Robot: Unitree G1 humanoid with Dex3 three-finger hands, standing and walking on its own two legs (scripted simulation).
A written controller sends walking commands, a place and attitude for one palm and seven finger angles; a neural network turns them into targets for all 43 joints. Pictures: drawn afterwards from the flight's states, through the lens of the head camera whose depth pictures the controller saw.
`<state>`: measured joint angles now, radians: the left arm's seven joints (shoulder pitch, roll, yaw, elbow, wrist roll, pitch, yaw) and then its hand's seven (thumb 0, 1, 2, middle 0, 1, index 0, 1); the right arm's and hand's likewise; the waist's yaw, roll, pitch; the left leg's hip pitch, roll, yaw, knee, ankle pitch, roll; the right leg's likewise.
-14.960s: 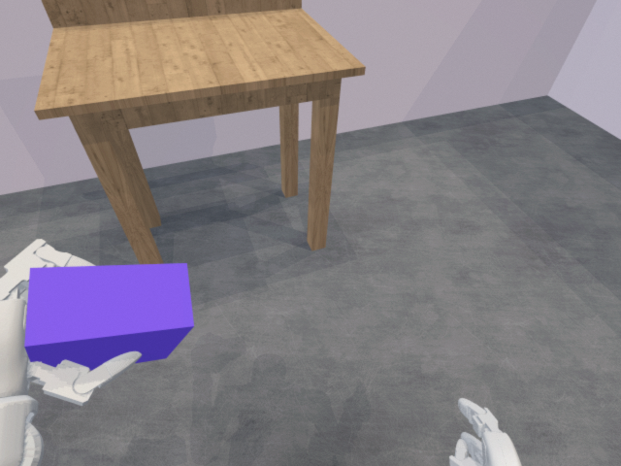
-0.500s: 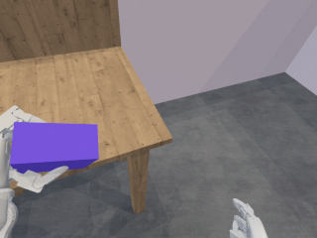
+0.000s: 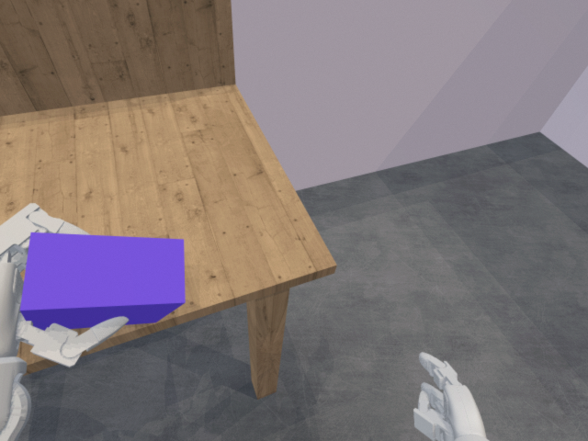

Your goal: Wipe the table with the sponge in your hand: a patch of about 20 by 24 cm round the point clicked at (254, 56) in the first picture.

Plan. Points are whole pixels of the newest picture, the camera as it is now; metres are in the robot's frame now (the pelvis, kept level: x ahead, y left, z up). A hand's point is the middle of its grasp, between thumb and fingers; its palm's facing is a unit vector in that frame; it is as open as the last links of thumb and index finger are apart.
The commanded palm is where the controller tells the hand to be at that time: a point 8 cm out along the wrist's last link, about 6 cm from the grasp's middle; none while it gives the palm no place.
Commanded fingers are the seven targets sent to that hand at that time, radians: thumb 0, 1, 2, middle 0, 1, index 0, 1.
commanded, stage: look again from close up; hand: left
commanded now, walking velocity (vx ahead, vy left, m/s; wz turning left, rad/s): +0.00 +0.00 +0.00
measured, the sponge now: (128, 286) +0.24 +0.21 +0.13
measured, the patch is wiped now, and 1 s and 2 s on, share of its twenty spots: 0.00 0.00 0.00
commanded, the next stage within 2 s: turn the palm down, sponge in hand in 0.34 s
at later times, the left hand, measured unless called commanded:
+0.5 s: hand (65, 271) +0.22 +0.25 +0.17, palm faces +0.39 -0.78 -0.48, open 10.4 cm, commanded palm +0.15 +0.28 +0.18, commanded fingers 0.00 0.10 1.30 -1.20 -1.60 -1.20 -1.60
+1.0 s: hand (65, 291) +0.21 +0.24 +0.17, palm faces +0.42 -0.56 -0.71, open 10.4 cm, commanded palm +0.16 +0.26 +0.21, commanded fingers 0.00 0.10 1.30 -1.20 -1.60 -1.20 -1.60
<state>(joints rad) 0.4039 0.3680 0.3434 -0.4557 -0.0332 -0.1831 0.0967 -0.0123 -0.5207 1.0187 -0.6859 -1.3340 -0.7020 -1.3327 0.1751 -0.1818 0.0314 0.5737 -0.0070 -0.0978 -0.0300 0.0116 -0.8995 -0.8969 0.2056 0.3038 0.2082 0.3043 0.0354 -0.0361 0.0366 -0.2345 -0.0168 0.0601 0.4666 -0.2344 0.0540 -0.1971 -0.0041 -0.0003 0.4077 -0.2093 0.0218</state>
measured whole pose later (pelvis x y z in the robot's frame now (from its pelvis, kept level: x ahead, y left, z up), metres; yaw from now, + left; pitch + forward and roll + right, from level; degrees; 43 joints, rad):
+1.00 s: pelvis +0.00 -0.06 -0.01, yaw +4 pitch -3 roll +0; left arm 0.21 0.55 0.31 -0.32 0.16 0.17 0.04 -0.01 -0.52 1.02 -0.69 -1.32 -0.71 -1.32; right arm 0.14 -0.28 0.01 0.67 0.01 -0.02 -0.07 0.01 -0.90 -0.90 0.20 0.30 0.21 0.30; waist 0.09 0.08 0.01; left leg -0.21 0.02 -0.03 0.52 -0.25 -0.02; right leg -0.17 0.04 -0.08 0.51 -0.28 -0.06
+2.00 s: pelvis -0.02 -0.03 +0.00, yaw +2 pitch -6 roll +1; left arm -0.01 0.66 0.05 -0.42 0.66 0.55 -0.12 -0.01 -0.52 1.02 -0.70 -1.31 -0.71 -1.31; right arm -0.03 -0.28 0.08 0.65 0.04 0.10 -0.07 0.01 -0.90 -0.90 0.20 0.30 0.21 0.30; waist 0.14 0.13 0.03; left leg -0.13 -0.03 0.02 0.39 -0.16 0.02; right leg -0.13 0.00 -0.02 0.43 -0.21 -0.02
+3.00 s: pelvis -0.02 -0.05 +0.00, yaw +1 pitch -7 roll +1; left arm -0.05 0.61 -0.02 -0.32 0.76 0.58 -0.09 -0.01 -0.52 1.02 -0.70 -1.31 -0.72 -1.30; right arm -0.02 -0.28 0.06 0.67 0.04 0.11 -0.07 0.01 -0.90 -0.90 0.20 0.30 0.20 0.30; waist 0.13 0.13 0.02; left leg -0.10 0.00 0.03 0.39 -0.17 0.00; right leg -0.12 0.02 -0.01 0.46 -0.22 -0.04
